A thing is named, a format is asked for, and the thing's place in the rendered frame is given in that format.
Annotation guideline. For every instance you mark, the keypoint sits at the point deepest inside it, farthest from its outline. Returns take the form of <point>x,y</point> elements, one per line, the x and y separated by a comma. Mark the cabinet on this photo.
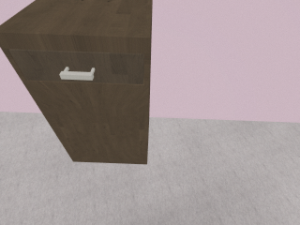
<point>98,122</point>

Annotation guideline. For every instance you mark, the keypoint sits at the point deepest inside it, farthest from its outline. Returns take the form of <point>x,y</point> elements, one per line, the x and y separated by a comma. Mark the handle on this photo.
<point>77,75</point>

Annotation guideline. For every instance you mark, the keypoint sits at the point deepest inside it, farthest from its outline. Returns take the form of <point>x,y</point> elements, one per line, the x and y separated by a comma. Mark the drawer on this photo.
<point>110,67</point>

